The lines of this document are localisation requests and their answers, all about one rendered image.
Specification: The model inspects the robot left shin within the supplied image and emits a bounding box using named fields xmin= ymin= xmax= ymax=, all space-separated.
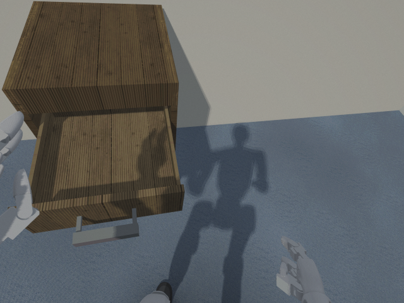
xmin=151 ymin=291 xmax=169 ymax=300

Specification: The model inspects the robot right hand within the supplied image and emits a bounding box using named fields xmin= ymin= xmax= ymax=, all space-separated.
xmin=276 ymin=236 xmax=325 ymax=302

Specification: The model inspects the drawer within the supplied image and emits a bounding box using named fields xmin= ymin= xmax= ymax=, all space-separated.
xmin=8 ymin=106 xmax=185 ymax=234

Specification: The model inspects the left robot foot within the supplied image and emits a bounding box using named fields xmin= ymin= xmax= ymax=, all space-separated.
xmin=156 ymin=282 xmax=172 ymax=303

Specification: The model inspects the robot left hand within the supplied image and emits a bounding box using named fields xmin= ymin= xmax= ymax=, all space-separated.
xmin=0 ymin=111 xmax=40 ymax=244

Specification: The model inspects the handle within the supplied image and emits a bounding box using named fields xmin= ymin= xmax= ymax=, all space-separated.
xmin=72 ymin=208 xmax=140 ymax=247

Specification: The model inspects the cabinet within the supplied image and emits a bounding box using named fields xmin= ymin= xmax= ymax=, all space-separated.
xmin=2 ymin=1 xmax=179 ymax=148

